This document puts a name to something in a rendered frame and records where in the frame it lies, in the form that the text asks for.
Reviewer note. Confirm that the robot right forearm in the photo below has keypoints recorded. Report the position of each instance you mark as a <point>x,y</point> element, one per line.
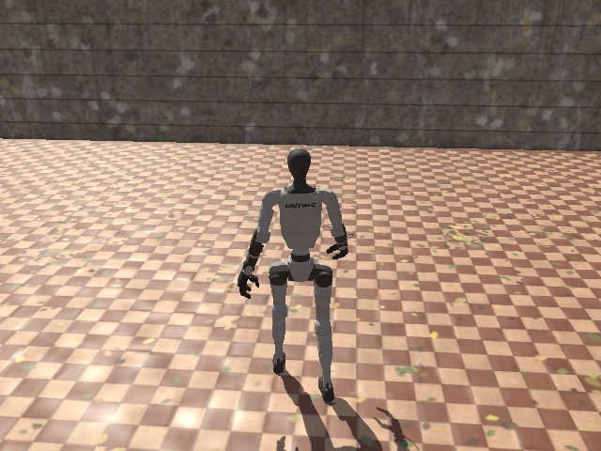
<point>342,241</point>

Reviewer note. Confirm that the humanoid robot torso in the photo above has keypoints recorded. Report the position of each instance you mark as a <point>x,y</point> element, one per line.
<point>300,221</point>

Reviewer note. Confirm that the left robot upper arm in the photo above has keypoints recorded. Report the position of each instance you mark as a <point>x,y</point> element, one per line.
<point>269,200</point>

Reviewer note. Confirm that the left robot hand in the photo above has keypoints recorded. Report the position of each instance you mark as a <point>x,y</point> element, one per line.
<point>242,284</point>

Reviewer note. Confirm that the right robot hand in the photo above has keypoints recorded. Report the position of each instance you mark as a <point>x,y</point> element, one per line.
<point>343,253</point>

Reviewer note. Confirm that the humanoid robot head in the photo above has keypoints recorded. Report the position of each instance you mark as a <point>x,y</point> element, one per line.
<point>299,161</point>

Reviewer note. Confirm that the right robot upper arm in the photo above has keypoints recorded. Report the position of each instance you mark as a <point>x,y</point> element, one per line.
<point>329,198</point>

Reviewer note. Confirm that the robot left forearm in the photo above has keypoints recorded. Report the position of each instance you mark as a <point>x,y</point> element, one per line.
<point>252,255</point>

